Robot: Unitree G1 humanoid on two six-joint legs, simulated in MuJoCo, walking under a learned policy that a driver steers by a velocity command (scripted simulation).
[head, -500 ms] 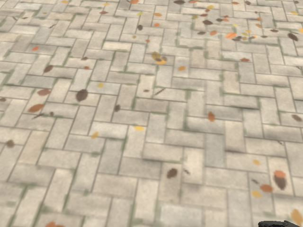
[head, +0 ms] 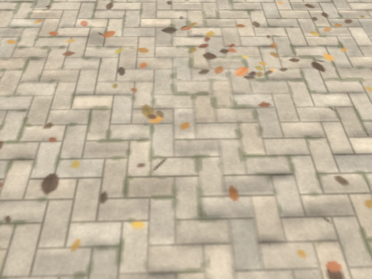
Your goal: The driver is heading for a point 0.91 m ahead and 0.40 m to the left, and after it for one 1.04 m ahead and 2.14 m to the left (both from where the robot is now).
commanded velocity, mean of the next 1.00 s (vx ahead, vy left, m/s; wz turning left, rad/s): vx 0.50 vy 0.00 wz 0.49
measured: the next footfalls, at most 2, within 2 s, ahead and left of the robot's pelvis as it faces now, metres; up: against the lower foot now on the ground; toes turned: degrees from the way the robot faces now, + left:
right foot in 0.14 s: +0.26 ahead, -0.14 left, +0.00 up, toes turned +3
left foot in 0.66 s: +0.47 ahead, +0.17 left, +0.00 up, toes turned +24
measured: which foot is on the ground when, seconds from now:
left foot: down 0.00-0.14, up 0.16-0.64, down 0.66-1.00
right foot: up 0.00-0.12, down 0.14-0.68, up 0.70-1.00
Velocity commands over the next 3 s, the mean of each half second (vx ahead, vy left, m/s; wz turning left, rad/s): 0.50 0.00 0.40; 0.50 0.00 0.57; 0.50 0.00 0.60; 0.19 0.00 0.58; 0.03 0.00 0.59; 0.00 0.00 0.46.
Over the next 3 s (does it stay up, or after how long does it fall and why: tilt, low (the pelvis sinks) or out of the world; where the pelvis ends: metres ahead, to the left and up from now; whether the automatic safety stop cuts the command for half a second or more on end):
stays up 0.86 0.40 -0.01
